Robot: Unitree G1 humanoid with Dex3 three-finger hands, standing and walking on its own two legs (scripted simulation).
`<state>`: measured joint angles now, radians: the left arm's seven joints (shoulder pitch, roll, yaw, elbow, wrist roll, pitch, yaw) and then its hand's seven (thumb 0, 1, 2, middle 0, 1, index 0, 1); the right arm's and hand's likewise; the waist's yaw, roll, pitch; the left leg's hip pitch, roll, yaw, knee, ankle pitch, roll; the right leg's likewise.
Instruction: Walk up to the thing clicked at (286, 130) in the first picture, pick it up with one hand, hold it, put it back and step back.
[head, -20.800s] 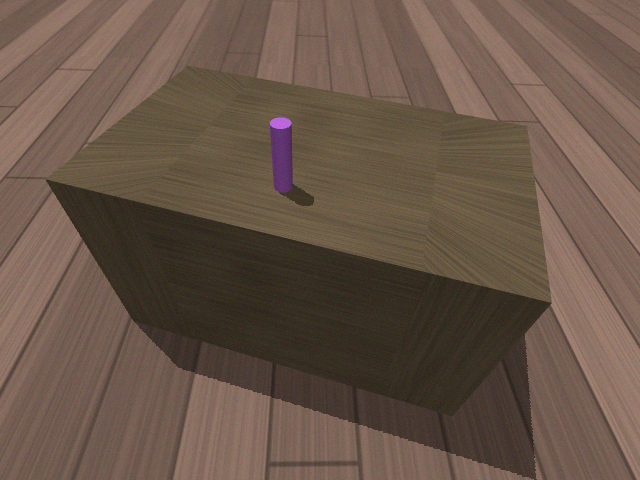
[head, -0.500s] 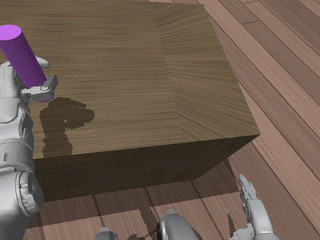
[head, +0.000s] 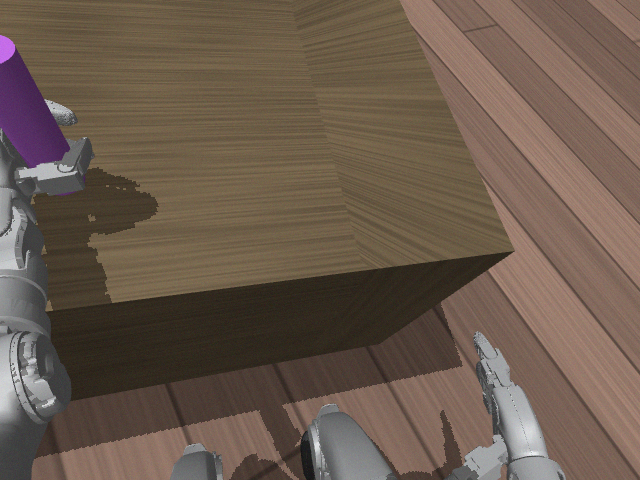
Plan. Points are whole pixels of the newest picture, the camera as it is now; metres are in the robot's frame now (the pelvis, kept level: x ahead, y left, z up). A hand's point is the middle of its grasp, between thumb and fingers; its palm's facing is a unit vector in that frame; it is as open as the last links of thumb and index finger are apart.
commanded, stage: lower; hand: left
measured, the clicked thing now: (31, 127) +0.53 +0.22 +0.08
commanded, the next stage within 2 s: loosen in 0.32 s
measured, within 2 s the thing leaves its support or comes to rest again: rests again in 0.40 s
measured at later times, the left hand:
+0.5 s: hand (75, 168) +0.52 +0.21 +0.02, palm faces +0.14 -0.99 -0.02, open 6.0 cm
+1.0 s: hand (72, 162) +0.53 +0.21 +0.02, palm faces +0.15 -0.99 +0.02, open 11.7 cm
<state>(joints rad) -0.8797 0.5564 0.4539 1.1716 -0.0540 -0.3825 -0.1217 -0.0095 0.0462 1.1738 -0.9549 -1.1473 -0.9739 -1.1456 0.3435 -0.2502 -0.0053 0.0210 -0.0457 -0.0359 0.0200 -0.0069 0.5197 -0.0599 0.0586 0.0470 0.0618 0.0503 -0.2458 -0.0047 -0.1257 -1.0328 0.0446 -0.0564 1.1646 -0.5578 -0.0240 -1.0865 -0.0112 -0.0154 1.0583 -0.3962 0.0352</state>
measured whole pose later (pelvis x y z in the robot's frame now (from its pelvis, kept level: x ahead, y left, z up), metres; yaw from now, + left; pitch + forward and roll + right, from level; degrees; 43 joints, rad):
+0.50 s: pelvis -0.01 -0.01 -0.02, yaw +0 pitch +26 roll -3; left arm -0.92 0.61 0.47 1.22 -0.02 -0.40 -0.12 -0.01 0.04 1.17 -0.96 -1.14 -0.98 -1.14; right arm 0.36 -0.26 0.00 -0.04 -0.05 -0.03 0.02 -0.01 0.52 -0.06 0.06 0.05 0.06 0.05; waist -0.29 -0.01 -0.12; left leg -1.14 0.04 -0.07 1.24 -0.57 -0.03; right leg -1.19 -0.01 -0.02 1.14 -0.40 0.03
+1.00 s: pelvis -0.01 +0.00 -0.02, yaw +0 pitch +26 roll -3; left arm -0.91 0.57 0.47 1.18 -0.04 -0.39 -0.11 0.00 -0.25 0.45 -0.66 -0.61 -0.67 -0.59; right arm 0.37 -0.26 -0.01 -0.05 -0.05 -0.02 0.03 -0.01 0.53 -0.05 0.06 0.05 0.06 0.05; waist -0.27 -0.01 -0.14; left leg -1.13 0.04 -0.06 1.25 -0.58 -0.02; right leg -1.18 -0.01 -0.02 1.14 -0.41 0.04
